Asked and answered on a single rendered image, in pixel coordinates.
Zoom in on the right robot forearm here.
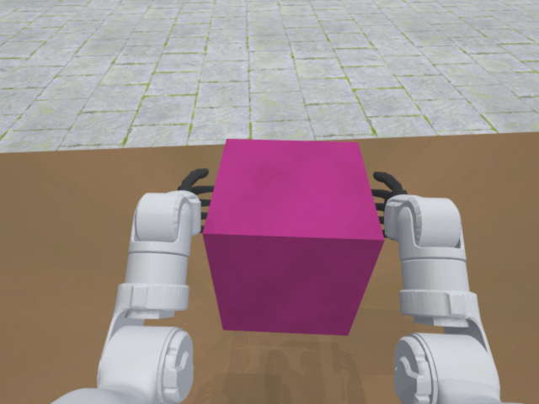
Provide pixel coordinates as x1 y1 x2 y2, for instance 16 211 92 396
384 194 500 398

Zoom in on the left robot forearm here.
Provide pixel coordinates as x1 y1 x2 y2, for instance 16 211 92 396
97 190 201 385

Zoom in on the right robot hand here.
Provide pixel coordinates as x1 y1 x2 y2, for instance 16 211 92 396
371 172 407 240

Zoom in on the right robot upper arm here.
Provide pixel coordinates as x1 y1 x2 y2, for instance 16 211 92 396
393 332 523 404

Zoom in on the left robot hand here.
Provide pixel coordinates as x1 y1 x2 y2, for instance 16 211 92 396
178 168 215 233

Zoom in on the carton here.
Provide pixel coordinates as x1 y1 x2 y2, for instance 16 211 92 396
202 139 385 336

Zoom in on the left robot upper arm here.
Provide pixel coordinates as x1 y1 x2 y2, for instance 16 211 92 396
51 326 193 404

